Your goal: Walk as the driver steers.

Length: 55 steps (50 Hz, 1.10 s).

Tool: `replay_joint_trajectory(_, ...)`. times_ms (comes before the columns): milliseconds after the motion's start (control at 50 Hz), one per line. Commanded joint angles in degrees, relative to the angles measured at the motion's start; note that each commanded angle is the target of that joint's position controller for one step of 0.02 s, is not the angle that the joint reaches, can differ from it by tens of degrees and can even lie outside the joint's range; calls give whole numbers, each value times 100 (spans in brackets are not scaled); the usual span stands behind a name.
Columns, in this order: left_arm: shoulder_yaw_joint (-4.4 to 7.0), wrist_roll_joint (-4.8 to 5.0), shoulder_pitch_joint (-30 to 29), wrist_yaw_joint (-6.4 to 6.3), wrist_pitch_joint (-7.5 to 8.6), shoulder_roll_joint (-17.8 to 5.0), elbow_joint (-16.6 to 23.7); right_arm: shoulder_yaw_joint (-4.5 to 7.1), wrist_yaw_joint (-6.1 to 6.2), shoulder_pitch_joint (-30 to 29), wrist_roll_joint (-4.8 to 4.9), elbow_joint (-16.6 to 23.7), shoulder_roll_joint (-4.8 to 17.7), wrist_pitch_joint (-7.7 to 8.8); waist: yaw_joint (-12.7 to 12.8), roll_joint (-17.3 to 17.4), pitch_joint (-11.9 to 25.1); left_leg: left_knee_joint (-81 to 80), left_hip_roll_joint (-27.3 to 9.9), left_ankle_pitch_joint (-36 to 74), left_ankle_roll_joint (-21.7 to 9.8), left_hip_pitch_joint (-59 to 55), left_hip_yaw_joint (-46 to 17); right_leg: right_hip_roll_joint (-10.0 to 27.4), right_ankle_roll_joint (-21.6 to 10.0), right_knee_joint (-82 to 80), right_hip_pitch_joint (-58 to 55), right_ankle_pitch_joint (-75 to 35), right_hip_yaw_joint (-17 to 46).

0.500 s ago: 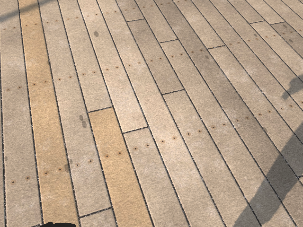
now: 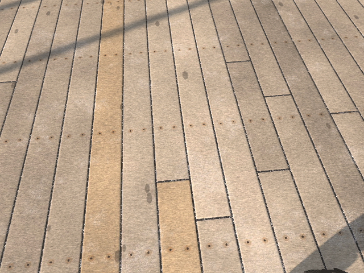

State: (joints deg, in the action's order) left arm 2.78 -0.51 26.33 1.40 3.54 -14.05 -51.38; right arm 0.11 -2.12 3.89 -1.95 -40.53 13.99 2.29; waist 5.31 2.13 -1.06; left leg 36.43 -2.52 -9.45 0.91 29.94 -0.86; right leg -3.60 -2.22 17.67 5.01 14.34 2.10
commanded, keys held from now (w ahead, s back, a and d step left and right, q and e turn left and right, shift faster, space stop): w+e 0.86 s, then w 0.14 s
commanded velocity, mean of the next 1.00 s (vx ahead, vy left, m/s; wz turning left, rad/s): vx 0.50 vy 0.00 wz -0.51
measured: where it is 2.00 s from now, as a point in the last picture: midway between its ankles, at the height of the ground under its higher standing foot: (260, 243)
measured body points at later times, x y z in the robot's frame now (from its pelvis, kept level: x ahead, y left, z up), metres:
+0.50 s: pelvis +0.24 +0.00 -0.01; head +0.27 -0.01 +0.44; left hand +0.50 +0.16 -0.11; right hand +0.14 -0.26 -0.14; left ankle +0.14 +0.12 -0.74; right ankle +0.35 -0.15 -0.71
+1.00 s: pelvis +0.48 -0.13 +0.00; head +0.50 -0.15 +0.45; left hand +0.63 +0.11 -0.12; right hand +0.52 -0.43 -0.11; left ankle +0.70 -0.09 -0.70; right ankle +0.37 -0.13 -0.74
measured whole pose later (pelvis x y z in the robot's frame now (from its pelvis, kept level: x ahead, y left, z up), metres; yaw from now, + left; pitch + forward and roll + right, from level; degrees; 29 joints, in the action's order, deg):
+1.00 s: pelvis +0.48 -0.13 +0.00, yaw -33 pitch +2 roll -1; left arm 3.6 -0.3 24.1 0.4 2.8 -15.6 -47.6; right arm 1.5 -1.7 5.3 -2.3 -40.7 14.9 1.1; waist 4.2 2.3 -2.0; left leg 40.2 -5.2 -1.7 2.1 36.9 -0.9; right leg -8.8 -6.8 15.5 0.8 15.2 7.2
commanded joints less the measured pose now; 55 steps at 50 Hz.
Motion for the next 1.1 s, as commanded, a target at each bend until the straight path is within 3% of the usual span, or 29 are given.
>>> replay_joint_trajectory(20,273,-4,-262,-27,57,-1101,398,146,93,-5,41,383,546,135,-423,-757,54,-480,235,6,-38,-1023,161,1378,-791,-164,579,-1538,1323)
replay_joint_trajectory(40,289,14,-352,-41,41,-1130,418,173,133,312,29,287,577,175,-611,-658,111,-869,288,74,-89,-1551,180,1284,-692,159,711,-1458,1328)
replay_joint_trajectory(60,264,28,-331,-45,52,-1011,430,248,201,823,-30,120,759,242,-799,-405,371,-1129,196,-23,-208,-2407,31,999,-557,848,977,-1503,1191)
replay_joint_trajectory(80,176,78,-478,-35,87,-683,610,359,284,1636,-161,61,1164,309,-1202,290,977,-1518,-935,-934,-481,-3429,-1122,560,-370,2328,1535,-793,779)
replay_joint_trajectory(100,72,189,-146,-61,74,-221,847,504,327,1936,-184,44,1753,231,-1108,1477,1350,-2206,-2235,-2004,-937,-4316,-3105,-182,-203,3772,3004,1504,-9)
replay_joint_trajectory(120,167,21,-89,-103,-41,-690,739,475,318,1791,-90,25,1427,156,-963,933,1010,-2350,-2309,-2593,-1170,-3791,-3651,144,-272,4546,3428,1632,112)
replay_joint_trajectory(140,208,-39,-301,-65,-97,-741,676,349,289,1447,-35,83,935,161,-815,368,426,-2387,-1993,-2420,-1102,-3295,-2957,390,-300,4726,3475,1148,255)
replay_joint_trajectory(160,194,-39,-449,-11,-118,-614,666,289,263,1221,-7,76,686,195,-710,277,119,-2500,-1700,-1549,-1008,-2897,-2196,547,-239,4642,3379,776,225)
replay_joint_trajectory(200,207,-122,-545,71,-224,-547,653,241,279,1151,14,7,499,270,-568,503,-15,-2622,-1311,-302,-833,-2592,-1200,701,-103,4547,3188,427,117)
replay_joint_trajectory(280,180,-148,-1050,188,-342,-405,864,310,264,1476,95,-214,598,398,-524,331,38,-2657,-1276,1329,-914,-2750,-331,745,53,4604,3526,-164,23)
replay_joint_trajectory(380,77,-147,-2018,310,-349,-279,1215,344,256,1677,76,-430,617,367,-653,295,-228,-2737,-1137,1622,-891,-2748,540,781,124,3427,3643,-1059,-225)
replay_joint_trajectory(460,5,-164,-2684,385,-328,-281,1494,416,282,1900,76,-604,837,328,-797,274,-412,-2652,-1251,1931,-786,-2917,972,694,-128,2304,3138,-1092,-671)
replay_joint_trajectory(500,15,-190,-2771,364,-331,-343,1570,439,305,2017,75,-703,929,265,-793,273,-394,-2301,-1304,2812,-709,-3226,1184,521,-328,1989,2882,-707,-891)
replay_joint_trajectory(520,35,-205,-2685,333,-334,-385,1569,455,321,2034,74,-740,1014,231,-728,328,-290,-1931,-1313,3754,-666,-3367,1305,344,-449,1894,2616,-415,-1018)
replay_joint_trajectory(560,135,-228,-1898,240,-293,-556,1383,496,346,2055,74,-791,1217,127,-356,383,256,-464,-1311,5122,-627,-3462,1466,-115,-738,1675,1614,115,-1139)
replay_joint_trajectory(580,238,-271,-954,161,-237,-714,1079,488,347,1995,92,-746,1228,85,76,153,800,861,-1191,4508,-498,-2918,1583,-257,-923,1232,342,-101,-999)
replay_joint_trajectory(600,427,-316,-250,53,-235,-1303,927,401,310,2098,117,-505,918,99,278,-585,1455,2692,-914,2222,-275,-1284,1605,890,-1312,989,-1346,846,641)
replay_joint_trajectory(620,554,-111,-502,11,-287,-1838,1059,361,217,1957,107,-90,611,143,-64,-1687,1914,4529,292,-2099,43,780,928,2267,-2030,198,-2465,552,3800)
replay_joint_trajectory(640,539,-25,-399,-26,-349,-1719,1097,411,199,1248,46,61,964,191,229,-687,1603,4690,79,-1741,-1,1399,-13,2214,-1967,-88,-2291,-145,3592)
replay_joint_trajectory(660,470,-5,-642,-81,-340,-1467,996,352,181,1114,127,97,805,254,9,-444,865,4370,-184,-1223,-51,1443,-53,2118,-1880,-74,-1569,-798,2754)
replay_joint_trajectory(680,378,2,-849,-101,-306,-1147,957,329,194,1254,120,-1,745,283,-300,-156,374,3724,-384,-991,-69,1071,-52,1817,-1626,-140,-730,-1529,2208)
replay_joint_trajectory(720,282,37,-1191,-112,-211,-879,998,326,194,1478,-66,-83,718,104,-662,-208,202,3151,-508,-962,25,370,-104,1340,-1399,-286,136,-2154,1584)
replay_joint_trajectory(760,274,57,-1128,-76,-102,-899,968,316,153,1545,-113,-76,636,-58,-762,-294,256,2861,-452,-920,124,202,-19,1156,-1466,-413,444,-2371,1399)
replay_joint_trajectory(860,315,45,-547,-66,-54,-1025,815,290,119,418,-77,275,560,-113,-422,-425,-115,1574,-388,167,271,847,36,948,-1295,-672,403,-1724,1478)
replay_joint_trajectory(1000,246,-6,170,-152,8,-966,541,199,20,-626,-4,553,470,15,34,-532,-172,62,-82,937,17,762,184,1112,-1028,-343,-563,-2743,1412)
replay_joint_trajectory(1060,217,-32,28,-227,-6,-1001,468,221,62,-216,-19,433,532,119,-215,-607,-153,-500,241,593,-256,-190,237,1099,-713,275,-598,-4337,1283)
replay_joint_trajectory(1080,217,-22,-46,-244,10,-1046,450,268,111,244,-34,268,636,163,-404,-660,43,-660,431,515,-359,-789,280,1011,-582,725,-614,-5054,1259)
replay_joint_trajectory(1100,211,27,-176,-237,29,-1080,432,303,169,895,-49,59,701,236,-759,-559,340,-1159,457,1067,-476,-1604,327,784,-442,1498,-551,-5236,1084)
Velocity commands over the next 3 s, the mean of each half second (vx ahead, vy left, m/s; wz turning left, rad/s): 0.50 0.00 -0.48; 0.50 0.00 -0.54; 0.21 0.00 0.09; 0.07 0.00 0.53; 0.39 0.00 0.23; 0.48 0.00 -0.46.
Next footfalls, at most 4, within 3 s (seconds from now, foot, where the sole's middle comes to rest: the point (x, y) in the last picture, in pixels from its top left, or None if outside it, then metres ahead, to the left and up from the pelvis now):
0.08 left None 0.17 0.12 -0.78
0.58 right None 0.40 -0.15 -0.78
1.12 left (252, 207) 0.75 -0.17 -0.78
1.60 right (293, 239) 0.63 -0.31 -0.78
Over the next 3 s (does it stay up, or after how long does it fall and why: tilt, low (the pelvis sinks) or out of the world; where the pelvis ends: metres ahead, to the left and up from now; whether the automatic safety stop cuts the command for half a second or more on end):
stays up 1.10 -0.22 -0.01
